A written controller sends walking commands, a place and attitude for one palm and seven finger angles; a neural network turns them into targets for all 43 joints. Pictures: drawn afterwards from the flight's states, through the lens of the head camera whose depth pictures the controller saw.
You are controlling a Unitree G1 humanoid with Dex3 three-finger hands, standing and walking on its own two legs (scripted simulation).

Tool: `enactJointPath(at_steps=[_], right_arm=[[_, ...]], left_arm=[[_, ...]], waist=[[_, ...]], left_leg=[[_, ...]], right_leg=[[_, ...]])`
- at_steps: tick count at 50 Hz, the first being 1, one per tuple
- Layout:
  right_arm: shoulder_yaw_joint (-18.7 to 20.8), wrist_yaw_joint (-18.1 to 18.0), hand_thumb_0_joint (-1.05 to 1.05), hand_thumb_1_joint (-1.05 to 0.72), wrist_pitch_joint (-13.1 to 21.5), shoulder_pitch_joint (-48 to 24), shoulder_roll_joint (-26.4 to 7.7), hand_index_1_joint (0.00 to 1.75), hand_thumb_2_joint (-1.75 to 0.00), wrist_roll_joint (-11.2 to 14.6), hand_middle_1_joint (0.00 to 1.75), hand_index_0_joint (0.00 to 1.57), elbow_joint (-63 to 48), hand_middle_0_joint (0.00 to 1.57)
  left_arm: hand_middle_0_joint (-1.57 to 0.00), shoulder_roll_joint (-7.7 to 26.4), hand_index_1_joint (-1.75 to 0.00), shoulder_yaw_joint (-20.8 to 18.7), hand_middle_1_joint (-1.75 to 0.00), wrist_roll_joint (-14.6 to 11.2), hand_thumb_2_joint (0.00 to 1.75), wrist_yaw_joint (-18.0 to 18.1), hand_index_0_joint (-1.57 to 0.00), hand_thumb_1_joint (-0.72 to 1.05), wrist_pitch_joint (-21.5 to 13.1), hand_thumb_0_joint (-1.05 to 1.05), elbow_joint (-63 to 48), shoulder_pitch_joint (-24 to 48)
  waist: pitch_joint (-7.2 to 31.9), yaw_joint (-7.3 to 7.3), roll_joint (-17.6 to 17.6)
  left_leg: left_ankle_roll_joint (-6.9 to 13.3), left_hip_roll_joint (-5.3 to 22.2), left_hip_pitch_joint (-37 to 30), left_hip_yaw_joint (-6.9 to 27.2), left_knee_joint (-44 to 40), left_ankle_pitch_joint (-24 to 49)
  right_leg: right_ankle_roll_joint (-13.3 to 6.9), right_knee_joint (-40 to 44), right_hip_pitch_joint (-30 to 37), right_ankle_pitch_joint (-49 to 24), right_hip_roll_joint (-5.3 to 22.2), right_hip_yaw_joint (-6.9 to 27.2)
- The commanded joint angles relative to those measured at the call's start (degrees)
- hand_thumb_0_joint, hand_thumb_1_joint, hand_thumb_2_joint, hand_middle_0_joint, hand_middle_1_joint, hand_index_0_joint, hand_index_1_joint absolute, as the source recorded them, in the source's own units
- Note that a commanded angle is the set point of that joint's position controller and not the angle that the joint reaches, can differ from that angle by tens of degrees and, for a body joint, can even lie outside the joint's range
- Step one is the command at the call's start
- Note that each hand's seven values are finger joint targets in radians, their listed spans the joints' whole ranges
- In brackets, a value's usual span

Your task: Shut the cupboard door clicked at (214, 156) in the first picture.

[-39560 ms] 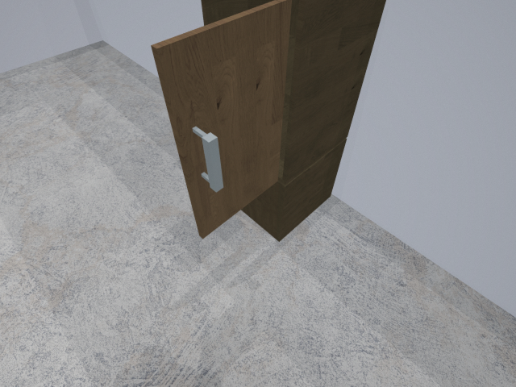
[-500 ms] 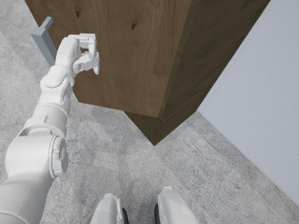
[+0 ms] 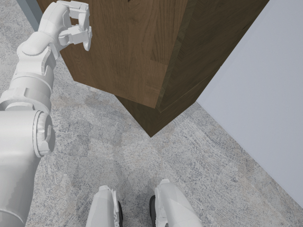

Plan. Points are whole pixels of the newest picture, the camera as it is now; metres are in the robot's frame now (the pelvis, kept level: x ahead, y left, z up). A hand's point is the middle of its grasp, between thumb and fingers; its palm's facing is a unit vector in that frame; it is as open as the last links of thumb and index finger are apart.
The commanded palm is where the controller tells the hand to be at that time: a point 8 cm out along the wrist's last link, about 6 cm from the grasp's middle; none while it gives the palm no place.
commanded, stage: push the door shut along its arc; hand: left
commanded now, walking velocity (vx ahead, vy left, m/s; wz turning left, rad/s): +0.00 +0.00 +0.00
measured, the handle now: (44, 18) +0.61 +0.19 +0.10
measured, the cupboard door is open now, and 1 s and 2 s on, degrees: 31 22 22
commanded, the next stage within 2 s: pull the fist back off the door in 0.08 s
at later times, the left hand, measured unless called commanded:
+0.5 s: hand (101, 24) +0.59 +0.06 +0.11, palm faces +0.07 -1.00 -0.06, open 3.0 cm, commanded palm +0.55 +0.10 +0.11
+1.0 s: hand (98, 49) +0.51 +0.07 +0.10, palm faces +0.06 -1.00 -0.02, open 3.1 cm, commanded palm +0.48 +0.11 +0.11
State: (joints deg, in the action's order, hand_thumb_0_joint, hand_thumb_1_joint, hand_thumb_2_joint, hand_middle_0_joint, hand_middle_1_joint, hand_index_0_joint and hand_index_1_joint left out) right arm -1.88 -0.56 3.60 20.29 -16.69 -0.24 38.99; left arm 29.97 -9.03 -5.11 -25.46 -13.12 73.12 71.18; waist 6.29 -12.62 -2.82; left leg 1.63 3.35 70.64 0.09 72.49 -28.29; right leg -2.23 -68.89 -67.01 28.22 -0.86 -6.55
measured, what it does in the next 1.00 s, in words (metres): stands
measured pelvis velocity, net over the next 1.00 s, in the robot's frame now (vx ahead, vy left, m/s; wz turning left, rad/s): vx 0.04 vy -0.01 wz -0.01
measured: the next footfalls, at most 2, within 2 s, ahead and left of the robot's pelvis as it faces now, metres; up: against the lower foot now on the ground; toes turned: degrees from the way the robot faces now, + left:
none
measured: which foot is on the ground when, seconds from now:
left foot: down 0.00-1.00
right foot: down 0.00-1.00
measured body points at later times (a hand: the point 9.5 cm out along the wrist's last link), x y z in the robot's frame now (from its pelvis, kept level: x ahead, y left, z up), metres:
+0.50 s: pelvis +0.00 +0.01 +0.00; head +0.16 +0.01 +0.42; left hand +0.58 +0.11 +0.11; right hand -0.06 -0.22 -0.11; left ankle +0.04 +0.10 -0.62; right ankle +0.04 -0.11 -0.62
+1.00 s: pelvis +0.04 -0.01 +0.04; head +0.16 -0.01 +0.48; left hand +0.51 +0.12 +0.10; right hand +0.07 -0.27 -0.08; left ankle +0.04 +0.10 -0.62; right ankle +0.04 -0.11 -0.62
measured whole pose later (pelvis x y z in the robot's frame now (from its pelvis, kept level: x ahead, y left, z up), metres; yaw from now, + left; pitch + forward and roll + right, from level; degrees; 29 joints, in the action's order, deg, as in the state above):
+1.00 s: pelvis +0.04 -0.01 +0.04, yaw +0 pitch +21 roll -1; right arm 2.8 5.1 -2.7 21.2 -14.5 -2.4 36.0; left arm 8.4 -9.9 -1.6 8.8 -27.1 54.1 41.3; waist 7.9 -7.5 -2.1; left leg 0.6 2.9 53.3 -3.3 60.1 -28.0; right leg -2.1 -59.4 -52.3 28.4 -1.1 -3.0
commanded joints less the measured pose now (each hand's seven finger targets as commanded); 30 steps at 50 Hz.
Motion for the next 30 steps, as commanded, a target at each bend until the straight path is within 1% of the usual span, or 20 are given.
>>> enactJointPath(at_steps=[1,2,4,7,9,10,11,12,14,16,17,19,21,22,23,24,26,27,28,30], right_arm=[[3.31,-1.20,0.00,-0.90,2.11,11.45,-10.52,0.30,-0.90,-0.19,0.30,0.20,-0.34,0.20],[3.20,-1.29,0.00,-0.90,2.37,11.47,-10.45,0.30,-0.90,-0.01,0.30,0.20,-0.33,0.20],[3.17,-1.44,0.00,-0.90,2.75,11.58,-10.74,0.30,-0.90,-0.17,0.30,0.20,-0.09,0.20],[3.20,-1.50,0.00,-0.90,3.52,11.69,-10.70,0.30,-0.90,-0.29,0.30,0.20,0.38,0.20],[3.10,-1.61,0.00,-0.90,3.76,11.95,-10.90,0.30,-0.90,-0.46,0.30,0.20,0.73,0.20],[2.47,-1.02,0.00,-0.90,3.70,14.98,-9.33,0.30,-0.90,-0.66,0.30,0.20,-1.53,0.20],[2.41,0.12,0.00,-0.90,3.69,14.77,-8.95,0.30,-0.90,-1.25,0.30,0.20,-1.67,0.20],[2.87,1.02,0.00,-0.90,3.64,15.68,-8.67,0.30,-0.90,-2.00,0.30,0.20,-1.43,0.20],[3.49,2.89,0.00,-0.90,2.92,16.61,-8.72,0.30,-0.90,-3.64,0.30,0.20,-1.89,0.20],[3.99,4.80,0.00,-0.90,2.39,17.27,-8.20,0.30,-0.90,-5.33,0.30,0.20,-1.89,0.20],[4.32,5.54,0.00,-0.90,1.94,17.98,-8.35,0.30,-0.90,-5.78,0.30,0.20,-1.76,0.20],[4.89,6.72,0.00,-0.90,0.52,18.43,-8.70,0.30,-0.90,-5.75,0.30,0.20,-1.64,0.20],[4.97,6.82,0.00,-0.90,-0.74,18.23,-9.09,0.30,-0.90,-5.11,0.30,0.20,-1.69,0.20],[4.89,6.64,0.00,-0.90,-1.06,18.20,-9.25,0.30,-0.90,-4.89,0.30,0.20,-1.91,0.20],[4.82,6.39,0.00,-0.90,-1.47,18.02,-9.29,0.30,-0.90,-4.48,0.30,0.20,-2.11,0.20],[4.81,6.20,0.00,-0.90,-1.82,17.86,-9.22,0.30,-0.90,-4.17,0.30,0.20,-2.53,0.20],[4.68,5.92,0.00,-0.90,-2.36,17.32,-8.78,0.30,-0.90,-3.72,0.30,0.20,-3.34,0.20],[4.66,5.73,0.00,-0.90,-2.40,17.29,-8.71,0.30,-0.90,-3.73,0.30,0.20,-3.43,0.20],[4.66,5.65,0.00,-0.90,-2.60,17.23,-8.57,0.30,-0.90,-3.66,0.30,0.20,-3.44,0.20],[4.88,5.67,0.00,-0.90,-2.89,16.87,-8.37,0.30,-0.90,-3.61,0.30,0.20,-3.56,0.20]], left_arm=[[-1.30,3.32,-1.50,-0.33,-1.50,-0.76,0.90,-0.41,-1.30,0.90,-2.28,0.00,-12.50,36.94],[-1.30,2.76,-1.50,-0.22,-1.50,-0.95,0.90,-0.41,-1.30,0.90,-2.12,0.00,-12.02,37.16],[-1.30,4.32,-1.50,-0.72,-1.50,-0.41,0.90,-0.35,-1.30,0.90,-1.74,0.00,-11.52,38.07],[-1.30,2.33,-1.50,0.43,-1.50,-0.32,0.90,-0.30,-1.30,0.90,-1.54,0.00,-12.19,40.11],[-1.30,3.49,-1.50,0.17,-1.50,0.00,0.90,-0.41,-1.30,0.90,-1.16,0.00,-11.73,41.33],[-1.30,6.75,-1.50,-11.68,-1.50,-3.34,0.90,11.15,-1.30,0.90,-0.10,0.00,-10.87,41.09],[-1.30,3.02,-1.50,-9.19,-1.50,-1.42,0.90,17.09,-1.30,0.90,0.52,0.00,-8.81,38.46],[-1.30,0.61,-1.50,-9.89,-1.50,-0.93,0.90,21.72,-1.30,0.90,0.23,0.00,-8.95,38.21],[-1.30,-0.25,-1.50,-11.51,-1.50,1.49,0.90,30.59,-1.30,0.90,-1.80,0.00,-10.53,37.42],[-1.30,-0.59,-1.50,-10.91,-1.50,6.67,0.90,38.55,-1.30,0.90,-6.17,0.00,-13.75,38.16],[-1.30,-0.59,-1.50,-9.42,-1.50,9.78,0.90,40.03,-1.30,0.90,-8.20,0.00,-13.59,37.69],[-1.30,-1.16,-1.50,-6.57,-1.50,13.17,0.90,40.21,-1.30,0.90,-10.36,0.00,-12.19,35.42],[-1.30,-0.57,-1.50,-6.01,-1.50,13.31,0.90,38.51,-1.30,0.90,-10.43,0.00,-9.83,34.09],[-1.30,-0.43,-1.50,-6.60,-1.50,12.32,0.90,37.56,-1.30,0.90,-10.40,0.00,-9.78,33.94],[-1.30,0.98,-1.50,-7.97,-1.50,11.32,0.90,36.60,-1.30,0.90,-10.13,0.00,-9.14,32.30],[-1.30,0.93,-1.50,-8.52,-1.50,10.18,0.90,35.64,-1.30,0.90,-9.88,0.00,-9.07,30.24],[-1.30,-1.03,-1.50,-8.40,-1.50,8.09,0.90,34.31,-1.30,0.90,-9.80,0.00,-9.60,25.88],[-1.30,-1.77,-1.50,-8.43,-1.50,7.35,0.90,34.01,-1.30,0.90,-10.43,0.00,-10.53,25.30],[-1.30,-1.67,-1.50,-9.20,-1.50,6.69,0.90,33.98,-1.30,0.90,-10.84,0.00,-10.41,23.09],[-1.30,-2.50,-1.50,-9.55,-1.50,5.99,0.90,34.15,-1.30,0.90,-11.99,0.00,-11.52,19.74]], waist=[[30.92,-7.06,-8.73],[31.06,-7.15,-9.13],[31.82,-7.37,-8.64],[32.53,-7.96,-10.40],[33.00,-8.25,-10.27],[32.62,-5.64,-10.47],[31.76,-5.87,-10.31],[31.05,-6.50,-8.11],[32.24,-5.86,-7.93],[34.86,-5.29,-9.26],[36.02,-5.68,-9.37],[35.17,-5.84,-9.49],[32.27,-6.16,-7.53],[33.20,-6.06,-7.35],[33.03,-5.34,-6.54],[32.63,-4.76,-5.56],[31.83,-3.55,-3.96],[31.98,-3.39,-4.49],[30.91,-2.52,-3.98],[29.37,-1.95,-2.39]], left_leg=[[1.86,-1.49,-29.54,5.09,-4.92,15.53],[2.02,-1.55,-30.15,5.03,-4.55,16.44],[1.91,-1.46,-29.05,5.07,-4.24,15.12],[2.03,-1.39,-30.89,5.39,-3.90,16.11],[1.83,-1.30,-30.65,5.64,-3.85,15.56],[0.89,-0.49,-26.60,6.70,-5.76,11.91],[0.46,-0.50,-25.68,7.23,-6.90,9.67],[0.52,-0.40,-26.32,7.96,-7.60,9.06],[0.09,-0.65,-26.17,7.78,-8.03,9.23],[-0.22,-0.90,-27.39,7.48,-7.71,10.82],[-0.39,-0.74,-29.50,7.78,-7.66,13.08],[-0.62,-0.80,-30.56,7.34,-8.61,12.53],[-0.36,-1.08,-28.51,6.61,-10.15,9.15],[-0.06,-1.35,-28.45,6.25,-10.26,9.21],[-0.08,-1.41,-27.70,5.83,-10.86,9.27],[-0.05,-1.49,-27.45,5.39,-11.51,9.53],[-0.01,-1.60,-27.49,4.72,-12.55,10.58],[-0.05,-1.48,-28.99,4.88,-12.85,11.66],[-0.20,-1.51,-28.72,4.64,-13.18,12.22],[-0.14,-1.56,-28.36,3.94,-13.59,12.99]], right_leg=[[0.10,10.15,3.01,-10.00,-2.28,4.33],[-0.04,9.97,2.14,-10.34,-2.41,4.35],[0.12,9.83,2.53,-9.55,-2.42,4.36],[-0.05,9.07,-0.20,-9.55,-2.56,3.79],[0.07,8.89,0.04,-9.35,-2.63,3.62],[0.28,9.39,1.05,-8.05,-2.07,4.28],[0.57,9.03,0.64,-6.70,-1.95,4.05],[1.03,9.06,0.07,-6.62,-1.89,3.69],[1.53,9.21,0.78,-6.99,-1.40,3.71],[1.67,8.52,1.02,-7.69,-1.34,3.73],[1.63,7.98,0.55,-8.67,-1.45,3.38],[1.32,9.26,1.72,-8.50,-1.55,3.51],[1.22,10.96,4.35,-7.31,-1.67,3.81],[1.20,11.34,5.48,-7.64,-1.78,4.17],[1.17,12.01,7.59,-8.00,-1.72,4.32],[1.22,12.64,9.36,-8.40,-1.82,4.43],[1.27,13.71,12.10,-9.50,-1.98,4.53],[1.22,13.60,11.70,-10.32,-1.94,4.39],[1.22,13.84,12.47,-10.72,-1.95,4.31],[1.34,14.47,13.90,-11.67,-2.00,4.45]])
